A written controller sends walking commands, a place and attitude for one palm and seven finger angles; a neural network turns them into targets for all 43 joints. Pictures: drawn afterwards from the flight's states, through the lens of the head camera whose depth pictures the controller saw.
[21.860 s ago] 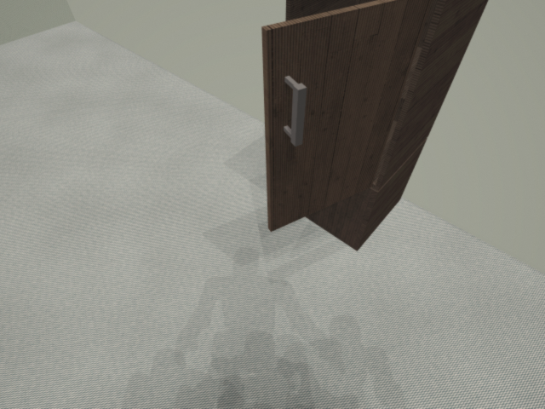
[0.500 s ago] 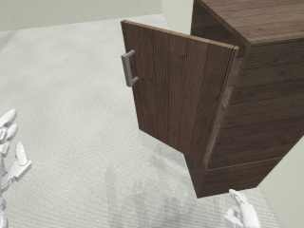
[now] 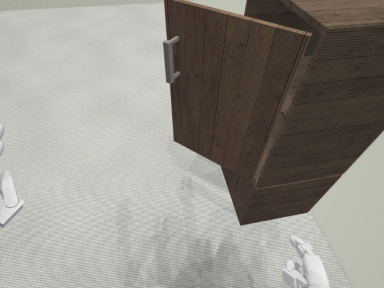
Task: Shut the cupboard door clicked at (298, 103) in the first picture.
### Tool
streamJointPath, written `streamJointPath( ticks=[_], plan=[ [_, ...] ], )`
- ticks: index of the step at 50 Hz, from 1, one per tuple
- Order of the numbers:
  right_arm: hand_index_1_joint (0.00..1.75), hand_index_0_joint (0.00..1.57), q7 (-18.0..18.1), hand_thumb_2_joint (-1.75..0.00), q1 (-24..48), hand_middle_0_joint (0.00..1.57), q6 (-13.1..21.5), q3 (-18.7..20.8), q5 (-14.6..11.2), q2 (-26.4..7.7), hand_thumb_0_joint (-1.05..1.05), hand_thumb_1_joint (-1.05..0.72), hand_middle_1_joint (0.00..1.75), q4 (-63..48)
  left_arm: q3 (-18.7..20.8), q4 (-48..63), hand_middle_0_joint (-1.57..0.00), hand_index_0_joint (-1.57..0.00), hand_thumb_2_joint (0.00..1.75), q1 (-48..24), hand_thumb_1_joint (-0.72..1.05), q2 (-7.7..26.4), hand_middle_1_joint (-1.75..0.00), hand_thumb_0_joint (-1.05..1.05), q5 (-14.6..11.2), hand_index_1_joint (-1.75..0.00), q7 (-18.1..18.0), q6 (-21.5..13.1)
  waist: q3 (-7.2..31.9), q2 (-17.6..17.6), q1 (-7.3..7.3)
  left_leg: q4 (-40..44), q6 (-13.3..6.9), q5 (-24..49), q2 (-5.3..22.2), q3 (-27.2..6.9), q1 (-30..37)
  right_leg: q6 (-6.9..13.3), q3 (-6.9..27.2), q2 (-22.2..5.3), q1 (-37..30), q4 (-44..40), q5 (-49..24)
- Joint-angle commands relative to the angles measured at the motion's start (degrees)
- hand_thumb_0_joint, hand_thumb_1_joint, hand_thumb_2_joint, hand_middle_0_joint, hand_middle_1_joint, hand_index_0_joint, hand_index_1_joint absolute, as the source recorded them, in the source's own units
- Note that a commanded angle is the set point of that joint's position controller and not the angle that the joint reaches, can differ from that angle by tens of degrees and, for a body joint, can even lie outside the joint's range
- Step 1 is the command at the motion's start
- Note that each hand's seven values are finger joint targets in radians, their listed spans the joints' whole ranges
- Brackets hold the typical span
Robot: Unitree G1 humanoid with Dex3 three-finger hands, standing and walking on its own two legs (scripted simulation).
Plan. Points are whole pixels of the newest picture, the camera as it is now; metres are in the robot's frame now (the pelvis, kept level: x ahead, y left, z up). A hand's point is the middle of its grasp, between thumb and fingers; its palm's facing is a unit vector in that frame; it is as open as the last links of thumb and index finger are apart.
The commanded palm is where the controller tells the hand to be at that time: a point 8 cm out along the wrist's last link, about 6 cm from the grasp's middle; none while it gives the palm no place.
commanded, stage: step back with the hand held close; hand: left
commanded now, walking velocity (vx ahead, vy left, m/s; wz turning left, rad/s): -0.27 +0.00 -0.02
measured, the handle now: (172, 60) +0.73 +0.11 +0.09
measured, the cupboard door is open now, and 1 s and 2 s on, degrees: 45 45 45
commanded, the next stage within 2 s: stop stepping back and stand still in 0.62 s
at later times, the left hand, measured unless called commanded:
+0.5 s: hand out of the picture +0.07 +0.27 +0.19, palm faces +0.47 -0.75 -0.47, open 7.4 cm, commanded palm +0.01 +0.31 +0.18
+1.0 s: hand out of the picture -0.02 +0.28 +0.19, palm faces +0.41 -0.82 -0.40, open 7.4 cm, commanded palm -0.07 +0.33 +0.18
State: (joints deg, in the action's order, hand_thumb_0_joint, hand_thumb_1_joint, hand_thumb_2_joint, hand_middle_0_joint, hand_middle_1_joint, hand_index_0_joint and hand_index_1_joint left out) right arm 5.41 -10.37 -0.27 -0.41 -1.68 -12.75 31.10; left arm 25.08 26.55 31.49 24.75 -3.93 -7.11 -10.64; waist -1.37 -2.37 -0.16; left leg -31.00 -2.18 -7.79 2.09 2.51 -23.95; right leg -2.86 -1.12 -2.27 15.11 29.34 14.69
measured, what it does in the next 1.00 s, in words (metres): walks backwards: left foot, then right foot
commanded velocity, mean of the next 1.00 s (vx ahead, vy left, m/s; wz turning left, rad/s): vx -0.17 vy -0.01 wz -0.07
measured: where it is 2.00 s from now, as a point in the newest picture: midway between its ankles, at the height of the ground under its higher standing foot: outside the picture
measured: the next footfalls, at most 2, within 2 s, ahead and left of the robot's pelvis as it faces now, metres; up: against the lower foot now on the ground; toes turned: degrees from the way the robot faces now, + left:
left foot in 0.58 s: +0.01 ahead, +0.12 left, +0.00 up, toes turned +6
right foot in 0.86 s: -0.24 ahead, -0.06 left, +0.00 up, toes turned -4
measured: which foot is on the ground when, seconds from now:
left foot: down 0.00-0.44, up 0.46-0.56, down 0.58-0.86, up 0.88-0.98, down 1.00-1.00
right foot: down 0.00-0.58, up 0.60-0.84, down 0.86-1.00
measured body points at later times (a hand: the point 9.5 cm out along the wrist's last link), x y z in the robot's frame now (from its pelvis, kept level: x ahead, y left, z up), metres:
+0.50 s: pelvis -0.11 +0.00 -0.01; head -0.10 +0.02 +0.44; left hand +0.04 +0.31 +0.21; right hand +0.08 -0.22 -0.09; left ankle +0.04 +0.10 -0.71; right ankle -0.03 -0.14 -0.73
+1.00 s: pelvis -0.22 +0.03 +0.00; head -0.25 +0.05 +0.45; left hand -0.05 +0.33 +0.21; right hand -0.09 -0.21 -0.08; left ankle -0.16 +0.13 -0.73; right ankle -0.28 -0.09 -0.73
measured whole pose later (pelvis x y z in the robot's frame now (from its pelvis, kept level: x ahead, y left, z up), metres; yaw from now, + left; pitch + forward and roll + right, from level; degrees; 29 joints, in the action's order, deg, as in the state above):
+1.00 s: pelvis -0.22 +0.03 +0.00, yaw -3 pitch +0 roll -2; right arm 4.1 -15.4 4.2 -1.2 -0.1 -11.9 37.5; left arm 24.1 30.7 31.7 25.5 -4.2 -9.3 -10.9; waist 4.3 -0.2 -0.3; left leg -36.5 0.6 -17.7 1.5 1.4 -23.0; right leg 0.7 -0.7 1.6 9.7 30.8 21.4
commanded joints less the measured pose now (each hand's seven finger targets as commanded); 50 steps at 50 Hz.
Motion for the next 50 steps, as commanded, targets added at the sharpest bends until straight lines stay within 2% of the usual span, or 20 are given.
streamJointPath(
  ticks=[1, 9, 12, 15, 17, 20, 22, 23, 26, 27, 29, 31, 33, 38, 40, 42, 43, 44, 47, 50],
  plan=[
    [0.3, 0.2, 0.6, -0.9, 5.2, 0.2, 4.9, 3.3, 0.6, -8.2, 0.0, -0.9, 0.3, -8.2, 8.0, 12.6, -0.2, -0.2, 0.9, -1.5, 0.9, 9.7, -0.3, 0.0, 0.5, -0.3, -1.7, -5.4, 6.5, -7.4, 0.94, 14.6, -1.6, -28.7, 5.2, -7.7, -9.6, 2.3, 0.2, 3.7, -9.3, 1.2, 4.9],
    [0.3, 0.2, 0.6, -0.9, 2.8, 0.2, 7.0, 2.9, 1.6, -6.4, 0.0, -0.9, 0.3, -3.5, 4.5, 11.8, -0.2, -0.2, 0.9, -7.9, 0.9, 9.3, -0.3, 0.0, 0.4, -0.3, -3.0, -6.3, 4.1, 5.8, -0.78, -4.0, 2.2, -13.9, -0.9, -1.8, 11.7, 6.0, 9.4, -4.8, 17.7, -13.3, 15.5],
    [0.3, 0.2, 1.3, -0.9, 3.8, 0.2, 7.8, 2.9, 1.7, -7.3, 0.0, -0.9, 0.3, -3.2, 5.1, 11.8, -0.2, -0.2, 0.9, -11.5, 0.9, 10.7, -0.3, 0.0, 0.7, -0.3, -3.5, -6.6, 2.1, -0.5, -0.85, 5.9, 1.0, -20.0, 2.4, -6.9, 7.1, 3.5, 4.6, 0.0, 15.3, -8.5, 17.0],
    [0.3, 0.2, 1.2, -0.9, 5.9, 0.2, 8.7, 3.1, 1.1, -8.2, 0.0, -0.9, 0.3, -4.7, 7.3, 12.2, -0.2, -0.2, 0.9, -8.7, 0.9, 10.0, -0.3, 0.0, 1.0, -0.3, -3.0, -7.8, 5.6, -12.6, 0.86, 22.5, -3.0, -36.4, 11.0, -16.8, -12.8, 2.1, -0.6, 7.6, -7.3, 12.2, 8.7],
    [0.3, 0.2, 0.3, -0.9, 5.5, 0.2, 9.0, 3.9, 1.5, -7.5, 0.0, -0.9, 0.3, -4.9, 11.0, 14.5, -0.2, -0.2, 0.9, -5.9, 0.9, 13.5, -0.3, 0.0, 0.5, -0.3, -2.2, -8.9, 10.0, -11.3, 1.44, 20.0, -2.7, -30.1, 11.2, -15.1, -10.0, 3.0, -0.2, 7.5, -8.5, 12.5, 8.3],
    [0.3, 0.2, -1.3, -0.9, 5.3, 0.2, 8.7, 3.7, 1.4, -5.7, 0.0, -0.9, 0.3, -5.4, 10.5, 15.3, -0.2, -0.2, 0.9, 0.8, 0.9, 12.4, -0.3, 0.0, -1.0, -0.3, -1.8, -9.0, 8.7, -6.9, 0.82, 7.5, 1.2, -22.4, 5.0, -4.7, -3.4, 6.7, 7.1, 1.6, 1.0, -2.4, 14.0],
    [0.3, 0.2, -2.0, -0.9, 2.2, 0.2, 7.9, 4.4, 1.2, -5.2, 0.0, -0.9, 0.3, -3.2, 10.3, 14.5, -0.2, -0.2, 0.9, 1.8, 0.9, 13.4, -0.3, 0.0, -1.0, -0.3, -2.5, -8.1, 9.9, 9.6, 0.37, -16.7, 5.5, -16.3, -2.6, 1.2, 10.0, 12.3, 23.8, -11.8, 19.3, -17.4, 23.6],
    [0.3, 0.2, -2.3, -0.9, 2.6, 0.2, 6.7, 4.4, 1.5, -5.0, 0.0, -0.9, 0.3, -2.5, 8.1, 13.6, -0.2, -0.2, 0.9, 0.6, 0.9, 11.8, -0.3, 0.0, -0.3, -0.3, -2.9, -6.6, 7.1, 13.4, 0.67, -26.2, 5.3, -16.5, -2.4, -1.3, 8.2, 14.6, 25.9, -16.8, 21.9, -19.3, 21.0],
    [0.3, 0.2, -1.0, -0.9, 3.8, 0.2, 5.7, 2.6, 2.1, -4.2, 0.0, -0.9, 0.3, -2.6, 6.5, 12.0, -0.2, -0.2, 0.9, -6.9, 0.9, 10.4, -0.3, 0.0, 1.1, -0.3, -3.5, -4.9, 0.3, 13.9, -0.47, -13.5, 3.1, -18.2, 0.6, -4.4, 6.2, 9.0, 14.9, -10.2, 20.0, -12.1, 5.2],
    [0.3, 0.2, -0.1, -0.9, 4.2, 0.2, 6.0, 2.3, 1.7, -5.1, 0.0, -0.9, 0.3, -2.1, 5.5, 12.9, -0.2, -0.2, 0.9, -11.1, 0.9, 10.9, -0.3, 0.0, 1.2, -0.3, -3.3, -5.0, -1.6, 8.8, -1.55, 0.5, 2.9, -12.9, -0.1, -3.4, 8.1, 6.1, 10.9, -6.5, 19.4, -5.6, 1.9],
    [0.3, 0.2, 1.3, -0.9, 5.2, 0.2, 7.5, 3.2, 1.7, -8.4, 0.0, -0.9, 0.3, -3.4, 7.4, 15.0, -0.2, -0.2, 0.9, -12.3, 0.9, 11.4, -0.3, 0.0, 1.4, -0.3, -3.6, -6.8, 3.0, -15.9, 0.18, 17.4, -4.1, -10.1, 16.4, -18.9, -4.6, 1.3, 2.6, 5.4, 6.4, 16.5, 6.7],
    [0.3, 0.2, 0.3, -0.9, 3.2, 0.2, 9.7, 4.6, 1.6, -7.4, 0.0, -0.9, 0.3, -2.6, 8.4, 12.2, -0.2, -0.2, 0.9, -7.9, 0.9, 10.4, -0.3, 0.0, 0.6, -0.3, -2.7, -8.0, 11.4, -12.7, -0.14, 21.7, -6.4, -28.4, 20.0, -21.2, -8.4, 1.8, 4.4, 7.8, -1.9, 31.9, 13.4],
    [0.3, 0.2, -1.0, -0.9, 3.7, 0.2, 10.2, 4.9, 2.4, -7.5, 0.0, -0.9, 0.3, -2.6, 8.0, 16.7, -0.2, -0.2, 0.9, -6.8, 0.9, 9.7, -0.3, 0.0, 0.3, -0.3, -2.0, -7.8, 10.8, -8.5, -0.03, 18.9, -7.0, -22.0, 19.0, -19.3, -5.5, 1.9, 4.9, 6.9, 1.2, 32.2, 13.3],
    [0.3, 0.2, -2.6, -0.9, 2.8, 0.2, 10.9, 3.4, 2.2, -6.4, 0.0, -0.9, 0.3, -3.0, 4.5, 20.7, -0.2, -0.2, 0.9, -4.3, 0.9, 7.9, -0.3, 0.0, -0.6, -0.3, -2.0, -6.5, 10.6, -15.8, 0.41, 22.5, 0.0, -25.8, 12.3, -11.2, 2.4, 3.6, -3.3, 8.7, -3.8, 9.6, 17.0],
    [0.3, 0.2, -2.5, -0.9, 2.2, 0.2, 10.1, 3.1, 2.3, -6.2, 0.0, -0.9, 0.3, -3.3, 5.6, 18.5, -0.2, -0.2, 0.9, -3.0, 0.9, 9.4, -0.3, 0.0, -0.7, -0.3, -2.1, -5.2, 8.7, -12.6, 0.46, 20.2, 4.6, -28.1, 7.5, -6.4, 2.2, 5.3, -4.5, 8.6, -8.4, -5.1, 15.9],
    [0.3, 0.2, -2.5, -0.9, 0.5, 0.2, 8.3, 3.3, 2.7, -5.1, 0.0, -0.9, 0.3, -3.1, 10.1, 16.4, -0.2, -0.2, 0.9, 0.2, 0.9, 14.0, -0.3, 0.0, -0.5, -0.3, -2.4, -4.2, 9.0, 0.7, 0.11, -2.7, 6.2, -16.1, 0.2, 1.8, 9.4, 10.9, 10.1, -4.6, 2.4, -17.5, 16.4],
    [0.3, 0.2, -2.2, -0.9, 0.3, 0.2, 7.5, 2.7, 3.2, -4.7, 0.0, -0.9, 0.3, -2.3, 9.5, 18.7, -0.2, -0.2, 0.9, -3.7, 0.9, 14.4, -0.3, 0.0, -1.2, -0.3, -2.9, -4.5, 8.4, 6.6, -0.29, -14.1, 5.4, -9.9, -0.2, 0.4, 10.9, 14.2, 15.9, -13.3, 8.2, -19.9, 10.3],
    [0.3, 0.2, -1.7, -0.9, 0.9, 0.2, 7.4, 2.4, 2.4, -4.5, 0.0, -0.9, 0.3, -2.1, 8.5, 17.5, -0.2, -0.2, 0.9, -6.7, 0.9, 13.9, -0.3, 0.0, -1.3, -0.3, -3.4, -3.6, 8.3, 10.5, -0.21, -18.6, 4.9, -10.0, -0.8, -2.4, 7.4, 15.4, 17.0, -14.7, 8.2, -18.2, 13.8],
    [0.3, 0.2, -0.3, -0.9, 2.3, 0.2, 6.5, 2.4, 1.7, -5.9, 0.0, -0.9, 0.3, -1.7, 5.8, 10.5, -0.2, -0.2, 0.9, -6.0, 0.9, 10.3, -0.3, 0.0, -0.9, -0.3, -3.9, -1.0, 1.4, 7.4, -1.91, -9.0, 3.3, -12.0, 0.7, -4.0, 8.4, 11.1, 9.3, -9.5, 12.0, -13.7, 22.0],
    [0.3, 0.2, 0.9, -0.9, 2.3, 0.2, 7.4, 2.2, 1.2, -7.5, 0.0, -0.9, 0.3, -2.0, 4.6, 8.3, -0.2, -0.2, 0.9, -8.3, 0.9, 9.5, -0.3, 0.0, 0.4, -0.3, -4.1, -1.9, -1.2, -1.3, -1.64, 7.9, -0.1, -16.1, 4.2, -8.9, 8.6, 5.9, 3.9, -0.9, 7.8, -5.4, 12.8]
  ],
)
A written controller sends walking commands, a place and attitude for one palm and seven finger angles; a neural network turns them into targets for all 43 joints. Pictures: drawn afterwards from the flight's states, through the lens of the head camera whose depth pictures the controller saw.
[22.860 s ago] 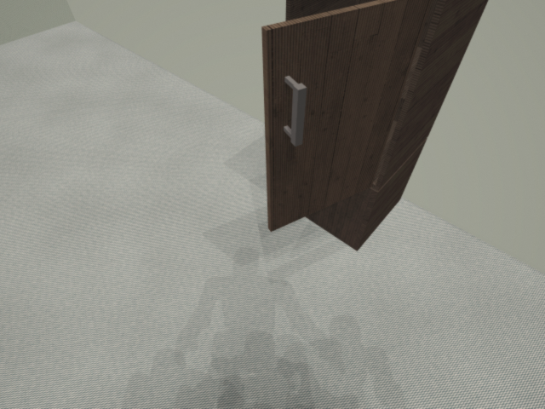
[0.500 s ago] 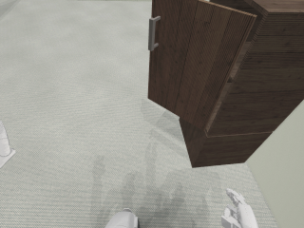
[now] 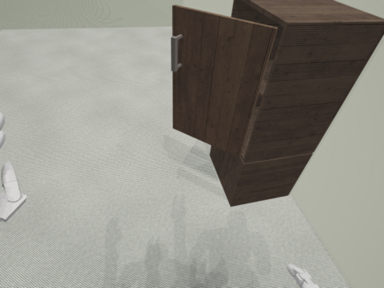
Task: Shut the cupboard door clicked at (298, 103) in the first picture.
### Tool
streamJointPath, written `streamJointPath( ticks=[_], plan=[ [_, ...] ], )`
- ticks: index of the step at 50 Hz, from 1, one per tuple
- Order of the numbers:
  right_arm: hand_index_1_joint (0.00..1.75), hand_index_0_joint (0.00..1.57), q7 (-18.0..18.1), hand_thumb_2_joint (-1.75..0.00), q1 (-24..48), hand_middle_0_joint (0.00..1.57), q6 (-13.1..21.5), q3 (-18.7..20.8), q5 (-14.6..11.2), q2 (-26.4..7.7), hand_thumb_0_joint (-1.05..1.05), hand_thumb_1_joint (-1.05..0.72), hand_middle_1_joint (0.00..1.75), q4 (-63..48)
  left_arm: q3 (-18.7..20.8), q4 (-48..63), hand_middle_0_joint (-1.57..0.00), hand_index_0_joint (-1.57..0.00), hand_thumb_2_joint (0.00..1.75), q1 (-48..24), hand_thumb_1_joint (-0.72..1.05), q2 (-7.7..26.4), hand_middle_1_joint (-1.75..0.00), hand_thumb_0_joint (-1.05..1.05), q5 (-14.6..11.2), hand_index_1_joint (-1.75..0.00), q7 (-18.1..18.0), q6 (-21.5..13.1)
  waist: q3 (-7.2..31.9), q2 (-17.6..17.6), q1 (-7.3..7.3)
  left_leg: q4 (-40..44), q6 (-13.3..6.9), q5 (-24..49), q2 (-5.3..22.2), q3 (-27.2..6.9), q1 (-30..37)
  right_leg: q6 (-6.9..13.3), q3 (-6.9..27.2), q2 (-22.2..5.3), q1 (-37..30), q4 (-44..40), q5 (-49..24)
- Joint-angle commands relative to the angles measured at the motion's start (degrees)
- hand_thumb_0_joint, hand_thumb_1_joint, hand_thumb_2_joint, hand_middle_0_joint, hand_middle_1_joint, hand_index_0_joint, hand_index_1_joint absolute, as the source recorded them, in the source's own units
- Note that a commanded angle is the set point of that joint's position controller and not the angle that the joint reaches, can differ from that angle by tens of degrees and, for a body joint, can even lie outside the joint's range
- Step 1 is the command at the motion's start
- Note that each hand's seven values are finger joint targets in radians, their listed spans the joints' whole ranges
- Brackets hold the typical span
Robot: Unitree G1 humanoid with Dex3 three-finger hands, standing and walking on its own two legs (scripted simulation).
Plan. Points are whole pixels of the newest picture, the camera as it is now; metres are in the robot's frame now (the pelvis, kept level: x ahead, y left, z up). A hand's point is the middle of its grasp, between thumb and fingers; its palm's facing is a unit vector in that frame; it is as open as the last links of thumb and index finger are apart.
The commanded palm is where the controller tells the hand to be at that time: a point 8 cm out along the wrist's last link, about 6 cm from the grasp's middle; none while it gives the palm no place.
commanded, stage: stop stepping back and stand still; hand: left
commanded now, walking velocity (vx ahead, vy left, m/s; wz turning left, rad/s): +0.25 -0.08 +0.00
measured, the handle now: (177, 53) +0.95 +0.12 +0.10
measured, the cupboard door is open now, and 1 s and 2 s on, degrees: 45 45 45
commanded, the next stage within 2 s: let the arm hang, fingers relaxed in 0.76 s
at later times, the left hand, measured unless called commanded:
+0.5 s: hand (4, 207) +0.18 +0.29 +0.17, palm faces +0.47 -0.77 -0.42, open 7.4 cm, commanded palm +0.12 +0.32 +0.19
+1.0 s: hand (65, 248) +0.20 +0.27 -0.02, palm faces +0.12 -0.90 -0.42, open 7.4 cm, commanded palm none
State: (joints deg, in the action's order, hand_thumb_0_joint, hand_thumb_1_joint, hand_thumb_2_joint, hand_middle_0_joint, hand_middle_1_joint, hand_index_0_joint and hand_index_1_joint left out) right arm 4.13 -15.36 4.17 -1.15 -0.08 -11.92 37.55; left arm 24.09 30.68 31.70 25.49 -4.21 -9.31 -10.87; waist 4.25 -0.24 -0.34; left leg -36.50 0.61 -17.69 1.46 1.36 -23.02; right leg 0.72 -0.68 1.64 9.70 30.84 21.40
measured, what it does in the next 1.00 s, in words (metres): stands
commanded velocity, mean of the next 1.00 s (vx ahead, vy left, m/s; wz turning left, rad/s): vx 0.02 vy -0.01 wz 0.00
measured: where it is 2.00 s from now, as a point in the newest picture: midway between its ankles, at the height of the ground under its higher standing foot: outside the picture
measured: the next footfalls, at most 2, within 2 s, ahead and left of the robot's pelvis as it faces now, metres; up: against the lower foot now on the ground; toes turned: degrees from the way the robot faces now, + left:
none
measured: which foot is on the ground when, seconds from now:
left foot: down 0.00-1.00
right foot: down 0.00-1.00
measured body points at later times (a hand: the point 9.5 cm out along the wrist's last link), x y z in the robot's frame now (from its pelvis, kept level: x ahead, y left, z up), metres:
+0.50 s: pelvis -0.02 +0.02 +0.01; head -0.03 +0.02 +0.46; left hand +0.15 +0.33 +0.19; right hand +0.12 -0.23 -0.09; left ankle +0.03 +0.12 -0.73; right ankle -0.05 -0.09 -0.73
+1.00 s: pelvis -0.01 +0.03 +0.00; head +0.00 +0.00 +0.45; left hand +0.19 +0.32 +0.01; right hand +0.16 -0.24 -0.10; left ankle +0.03 +0.12 -0.73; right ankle -0.05 -0.09 -0.73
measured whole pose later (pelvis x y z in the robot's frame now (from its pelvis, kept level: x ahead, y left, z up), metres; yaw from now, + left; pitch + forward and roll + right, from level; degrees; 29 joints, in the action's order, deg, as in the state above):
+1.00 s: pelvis -0.01 +0.03 +0.00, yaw +1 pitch +2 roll -1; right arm -0.1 -7.8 2.1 -0.1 -0.2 -18.6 42.3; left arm 6.3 -15.5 14.2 19.8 0.2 -1.1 -0.1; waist 1.3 -4.0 0.1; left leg -34.4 -2.1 -14.1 -0.5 1.9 -21.9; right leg -0.2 -2.6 -0.6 13.1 32.9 21.5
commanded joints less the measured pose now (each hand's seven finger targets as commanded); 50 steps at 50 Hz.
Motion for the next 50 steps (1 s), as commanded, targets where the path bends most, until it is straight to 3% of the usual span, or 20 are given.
streamJointPath(
  ticks=[1, 3, 5, 7, 8, 9, 10, 11, 13, 16, 19, 22, 26, 31, 42, 43, 44, 46, 48, 50],
  plan=[
    [0.3, 0.2, 2.4, -0.9, 7.7, 0.2, 3.3, 3.1, -0.6, -8.5, 0.0, -0.9, 0.3, -8.8, 6.3, 4.3, -0.2, -0.2, 0.9, -7.5, 0.9, 9.4, -0.3, 0.0, 0.3, -0.3, -1.9, -2.2, -5.5, -5.2, -1.13, 19.9, -3.8, -15.9, 8.2, -13.6, 6.2, 1.0, 1.3, -1.9, 10.9, -4.2, 7.0],
    [0.3, 0.2, 2.6, -0.9, 8.3, 0.2, 3.5, 2.5, 0.0, -8.3, 0.0, -0.9, 0.3, -9.0, 6.4, 6.7, -0.2, -0.2, 0.9, -5.5, 0.9, 9.1, -0.3, 0.0, 0.7, -0.3, -1.3, -2.2, -5.3, -15.5, -0.71, 33.4, -1.2, -32.0, 11.0, -21.6, -1.4, 0.5, -3.5, 3.7, 4.8, 6.4, 8.4],
    [0.3, 0.2, 1.9, -0.9, 7.6, 0.2, 3.7, 2.9, 0.5, -7.8, 0.0, -0.9, 0.3, -9.2, 5.7, 8.7, -0.2, -0.2, 0.9, -4.3, 0.9, 8.7, -0.3, 0.0, 0.9, -0.3, -0.9, -2.1, -3.6, -12.6, -0.03, 31.1, -1.8, -26.5, 10.4, -17.0, -4.7, 1.0, -3.7, 3.3, -2.1, 3.2, 5.5],
    [0.3, 0.2, 1.2, -0.9, 7.2, 0.2, 3.7, 3.4, 0.3, -7.9, 0.0, -0.9, 0.3, -9.4, 6.8, 11.3, -0.2, -0.2, 0.9, -2.6, 0.9, 10.0, -0.3, 0.0, 1.5, -0.3, -1.0, -2.0, -0.6, -8.4, -0.12, 23.1, -1.7, -19.0, 5.9, -8.9, -4.1, 1.7, -1.6, 1.0, -6.8, -5.8, 4.7],
    [0.3, 0.2, 1.0, -0.9, 6.9, 0.2, 3.2, 3.4, 0.6, -7.3, 0.0, -0.9, 0.3, -9.6, 6.4, 11.5, -0.2, -0.2, 0.9, -1.3, 0.9, 9.4, -0.3, 0.0, 1.5, -0.3, -1.1, -2.1, 0.0, -5.9, -0.38, 15.3, -1.4, -14.3, 3.3, -5.7, -4.7, 3.5, 3.0, -2.8, -6.4, -9.5, 5.5],
    [0.3, 0.2, 0.7, -0.9, 6.5, 0.2, 2.7, 3.7, 1.0, -6.9, 0.0, -0.9, 0.3, -9.7, 7.2, 11.8, -0.2, -0.2, 0.9, -1.3, 0.9, 9.9, -0.3, 0.0, 1.6, -0.3, -1.2, -2.5, -0.1, -2.2, -0.57, 4.6, -0.9, -8.0, 1.1, -2.3, -4.6, 6.7, 11.4, -8.8, -3.2, -13.8, 9.7],
    [0.3, 0.2, 0.3, -0.9, 6.2, 0.2, 2.3, 3.9, 0.8, -6.5, 0.0, -0.9, 0.3, -9.1, 8.1, 12.2, -0.2, -0.2, 0.9, -1.8, 0.9, 11.0, -0.3, 0.0, 1.5, -0.3, -1.6, -2.7, -0.9, 6.2, -0.18, -5.2, -0.2, -3.0, -0.6, -0.5, -6.2, 9.9, 21.7, -15.7, -0.1, -19.0, 15.8],
    [0.3, 0.2, 0.1, -0.9, 5.8, 0.2, 2.2, 4.1, 0.5, -6.9, 0.0, -0.9, 0.3, -8.6, 8.1, 11.5, -0.2, -0.2, 0.9, -2.3, 0.9, 10.2, -0.3, 0.0, 1.3, -0.3, -2.1, -2.9, -3.4, 7.6, -0.05, -11.2, 0.1, -1.0, -0.4, -1.1, -8.3, 12.3, 24.2, -19.0, 1.7, -20.0, 12.2],
    [0.3, 0.2, 0.0, -0.9, 5.0, 0.2, 2.2, 3.6, 0.3, -6.4, 0.0, -0.9, 0.3, -7.7, 7.5, 7.0, -0.2, -0.2, 0.9, -2.2, 0.9, 8.8, -0.3, 0.0, 1.3, -0.3, -2.5, -3.4, -5.2, 3.5, -0.77, -9.6, -0.2, -4.4, 1.5, -3.3, -5.4, 11.2, 18.1, -18.0, 6.0, -17.8, 8.0],
    [0.3, 0.2, 1.0, -0.9, 6.2, 0.2, 2.7, 3.3, 0.0, -6.7, 0.0, -0.9, 0.3, -7.2, 7.2, 5.6, -0.2, -0.2, 0.9, -4.8, 0.9, 9.2, -0.3, 0.0, 1.8, -0.3, -2.7, -4.2, -5.4, 1.2, -0.73, 5.4, -1.3, 3.6, 0.6, -0.1, 6.9, 5.7, 8.8, -11.3, 9.1, -12.3, 0.1],
    [0.3, 0.2, 1.5, -0.9, 7.4, 0.2, 3.7, 4.0, -0.5, -8.3, 0.0, -0.9, 0.3, -8.2, 6.4, 5.8, -0.2, -0.2, 0.9, -6.0, 0.9, 8.8, -0.3, 0.0, 1.7, -0.3, -1.8, -4.6, -4.9, -2.0, -0.1, 11.4, -3.2, 7.1, 5.6, -6.2, 10.5, 0.8, 5.2, -5.0, 8.9, -7.9, -4.1],
    [0.3, 0.2, 1.4, -0.9, 8.0, 0.2, 4.5, 2.7, -0.3, -7.3, 0.0, -0.9, 0.3, -8.0, 6.1, 7.2, -0.2, -0.2, 0.9, -6.1, 0.9, 8.3, -0.3, 0.0, 1.9, -0.3, -0.9, -4.8, -4.7, -10.8, -0.14, 21.4, -4.0, -6.8, 8.0, -12.5, 4.8, -0.7, 0.9, -1.6, 3.9, -4.2, -2.5],
    [0.3, 0.2, 1.1, -0.9, 7.1, 0.2, 5.3, 2.5, -0.1, -6.8, 0.0, -0.9, 0.3, -8.5, 5.3, 7.4, -0.2, -0.2, 0.9, -5.0, 0.9, 7.3, -0.3, 0.0, 1.9, -0.3, -1.0, -4.6, -1.8, -5.1, 0.04, 20.4, -3.6, -3.7, 7.0, -9.7, 4.9, -0.7, 1.3, -2.1, -0.5, -7.2, -7.0],
    [0.3, 0.2, 0.6, -0.9, 6.8, 0.2, 4.1, 2.6, -0.2, -6.3, 0.0, -0.9, 0.3, -9.3, 6.2, 7.5, -0.2, -0.2, 0.9, -1.4, 0.9, 7.7, -0.3, 0.0, 1.0, -0.3, -0.9, -3.7, 3.9, -2.3, -0.02, 11.6, -2.1, 14.9, 4.3, -3.9, 10.6, 0.1, 3.5, -4.6, -1.0, -8.4, -18.5],
    [0.3, 0.2, 1.0, -0.9, 8.0, 0.2, 1.8, 2.5, -0.7, -6.5, 0.0, -0.9, 0.3, -10.6, 6.2, 8.5, -0.2, -0.2, 0.9, -4.0, 0.9, 9.2, -0.3, 0.0, 0.9, -0.3, -1.0, -2.6, 3.7, -3.9, -0.08, 9.9, -1.7, 21.2, 4.3, -3.4, 12.3, 0.0, 3.2, -5.3, -0.1, -7.8, -23.5],
    [0.3, 0.2, -4.1, -0.9, 11.9, 0.2, 4.8, 4.7, -1.9, -16.9, 0.0, -0.9, 0.3, -2.5, -18.8, -34.2, -0.2, -0.2, 0.9, -6.8, 0.9, -1.5, -0.3, 0.0, 4.3, -0.3, 7.1, 6.3, -2.0, -4.2, -1.34, 1.8, -2.1, 33.0, 5.0, -3.5, 8.3, 0.9, -1.1, -9.0, 5.0, 0.2, -31.9],
    [0.3, 0.2, -4.4, -0.9, 7.5, 0.2, 2.5, 5.8, -0.9, -15.2, 0.0, -0.9, 0.3, -0.8, -17.5, -36.8, -0.2, -0.2, 0.9, -7.5, 0.9, -2.0, -0.3, 0.0, 4.7, -0.3, 8.2, 10.4, 2.0, -4.0, -0.79, 3.0, -1.7, 30.6, 5.6, -2.9, 11.3, 1.2, 1.9, -8.1, 6.1, -1.5, -24.6],
    [0.3, 0.2, -4.2, -0.9, 7.0, 0.2, 0.1, 4.2, -0.3, -14.1, 0.0, -0.9, 0.3, -1.1, -18.7, -41.7, -0.2, -0.2, 0.9, -11.4, 0.9, -2.8, -0.3, 0.0, 4.9, -0.3, 9.1, 11.1, 0.2, -1.2, 0.19, 6.5, -3.6, 22.7, 6.8, -6.7, 6.3, 0.8, -0.2, -6.2, 6.6, -0.8, -11.0],
    [0.3, 0.2, -3.9, -0.9, 7.5, 0.2, -1.0, 3.5, 0.3, -14.2, 0.0, -0.9, 0.3, -1.1, -19.6, -48.0, -0.2, -0.2, 0.9, -13.9, 0.9, -1.9, -0.3, 0.0, 5.0, -0.3, 9.4, 10.9, 0.2, 6.1, 0.86, 6.8, -4.3, 23.1, 6.3, -8.2, 4.8, 1.3, 0.6, -6.3, 3.4, -1.8, -12.5],
    [0.3, 0.2, -3.7, -0.9, 7.1, 0.2, -1.9, 3.1, 0.7, -13.5, 0.0, -0.9, 0.3, 0.5, -20.4, -55.4, -0.2, -0.2, 0.9, -16.5, 0.9, -1.4, -0.3, 0.0, 5.0, -0.3, 9.1, 10.8, 1.1, 9.0, 0.25, 5.8, -3.4, 23.2, 4.4, -7.4, 6.2, 2.6, 2.7, -8.3, 2.0, -2.9, -17.2]
  ],
)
